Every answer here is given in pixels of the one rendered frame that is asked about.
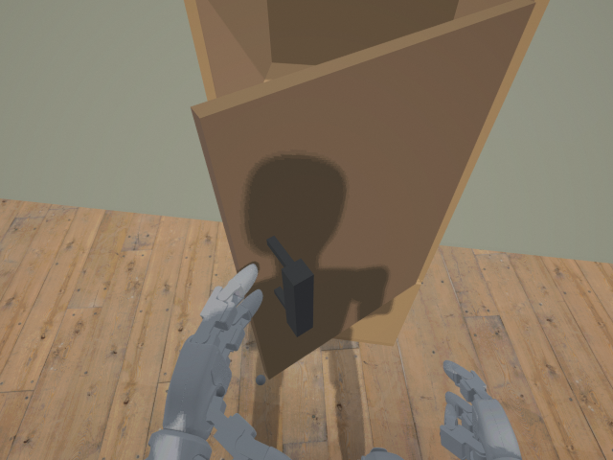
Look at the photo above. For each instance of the cupboard door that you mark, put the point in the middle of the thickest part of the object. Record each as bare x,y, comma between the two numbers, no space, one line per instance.
352,164

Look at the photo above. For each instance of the robot left forearm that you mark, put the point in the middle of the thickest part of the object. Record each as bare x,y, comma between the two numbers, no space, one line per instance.
175,445

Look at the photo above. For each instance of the handle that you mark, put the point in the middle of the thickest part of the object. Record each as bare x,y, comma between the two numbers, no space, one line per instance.
297,296

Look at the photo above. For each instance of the robot right hand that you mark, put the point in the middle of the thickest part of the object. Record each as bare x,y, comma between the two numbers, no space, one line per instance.
486,432

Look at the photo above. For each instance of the robot left hand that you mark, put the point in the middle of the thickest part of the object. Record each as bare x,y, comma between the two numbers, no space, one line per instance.
192,405

